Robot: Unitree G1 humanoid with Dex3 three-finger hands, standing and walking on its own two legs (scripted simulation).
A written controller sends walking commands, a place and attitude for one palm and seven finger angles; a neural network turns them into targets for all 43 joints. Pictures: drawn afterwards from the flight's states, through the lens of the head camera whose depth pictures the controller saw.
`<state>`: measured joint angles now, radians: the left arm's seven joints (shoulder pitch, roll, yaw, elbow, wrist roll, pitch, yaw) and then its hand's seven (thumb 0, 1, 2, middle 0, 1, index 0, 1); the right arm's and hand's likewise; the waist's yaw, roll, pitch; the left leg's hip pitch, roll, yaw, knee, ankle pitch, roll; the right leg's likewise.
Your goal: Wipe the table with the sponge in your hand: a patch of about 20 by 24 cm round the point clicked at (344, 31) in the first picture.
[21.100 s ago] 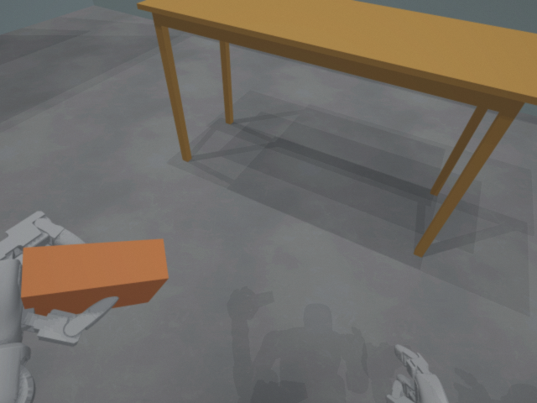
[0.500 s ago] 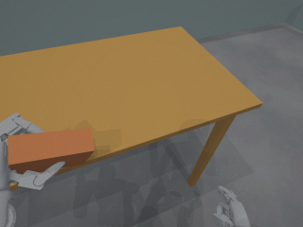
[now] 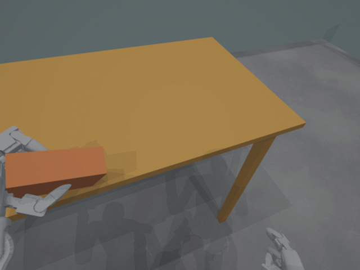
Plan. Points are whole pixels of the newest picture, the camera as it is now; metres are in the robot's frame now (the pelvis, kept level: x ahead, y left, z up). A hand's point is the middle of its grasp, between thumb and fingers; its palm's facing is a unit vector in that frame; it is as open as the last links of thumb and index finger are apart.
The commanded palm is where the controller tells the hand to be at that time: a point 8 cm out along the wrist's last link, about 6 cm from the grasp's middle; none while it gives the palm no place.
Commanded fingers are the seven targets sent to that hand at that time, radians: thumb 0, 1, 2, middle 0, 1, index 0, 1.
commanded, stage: look again from close up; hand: left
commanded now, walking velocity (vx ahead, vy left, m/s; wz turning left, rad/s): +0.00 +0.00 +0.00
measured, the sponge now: (72, 171) +0.24 +0.23 +0.14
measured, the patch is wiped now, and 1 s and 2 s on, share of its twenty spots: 0.00 0.00 0.00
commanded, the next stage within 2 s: turn the palm down, sponge in hand in 0.30 s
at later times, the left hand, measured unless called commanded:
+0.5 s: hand (20, 143) +0.25 +0.30 +0.19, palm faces +0.46 -0.79 -0.41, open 9.1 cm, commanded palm +0.17 +0.30 +0.19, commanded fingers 0.00 0.10 1.30 -1.20 -1.60 -1.20 -1.60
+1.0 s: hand (48, 162) +0.22 +0.25 +0.18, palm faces +0.43 -0.55 -0.71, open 9.1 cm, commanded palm +0.18 +0.27 +0.23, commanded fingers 0.00 0.10 1.30 -1.20 -1.60 -1.20 -1.60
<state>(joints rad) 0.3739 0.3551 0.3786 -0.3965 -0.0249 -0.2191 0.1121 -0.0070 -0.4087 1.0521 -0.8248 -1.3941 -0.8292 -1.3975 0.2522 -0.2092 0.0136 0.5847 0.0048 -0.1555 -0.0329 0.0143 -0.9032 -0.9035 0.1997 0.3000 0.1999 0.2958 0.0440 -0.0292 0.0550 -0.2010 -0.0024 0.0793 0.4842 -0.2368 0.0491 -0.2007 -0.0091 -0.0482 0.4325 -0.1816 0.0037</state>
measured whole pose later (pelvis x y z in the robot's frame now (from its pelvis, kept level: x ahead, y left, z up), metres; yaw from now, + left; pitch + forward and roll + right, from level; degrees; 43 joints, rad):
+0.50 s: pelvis +0.01 +0.01 +0.00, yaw +3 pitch -3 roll -1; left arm 0.11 0.48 0.36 -0.31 -0.01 -0.11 0.05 -0.01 -0.41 1.05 -0.83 -1.40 -0.83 -1.40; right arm 0.25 -0.21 0.06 0.60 -0.03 -0.14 0.00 0.01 -0.90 -0.90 0.20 0.30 0.20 0.30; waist 0.08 -0.04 0.07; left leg -0.20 -0.05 0.05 0.48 -0.23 0.05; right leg -0.20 -0.03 -0.02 0.48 -0.23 -0.01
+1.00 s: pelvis +0.02 -0.05 +0.00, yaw +4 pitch -4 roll +0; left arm 0.19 0.52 0.26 -0.37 0.21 0.21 0.05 -0.01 -0.41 1.05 -0.82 -1.40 -0.83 -1.40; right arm 0.12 -0.25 0.05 0.65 0.01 -0.05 -0.06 0.01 -0.90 -0.90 0.20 0.30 0.20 0.30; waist 0.11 0.09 0.02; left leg -0.17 0.01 -0.01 0.49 -0.25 -0.01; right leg -0.17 0.03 -0.08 0.50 -0.26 -0.05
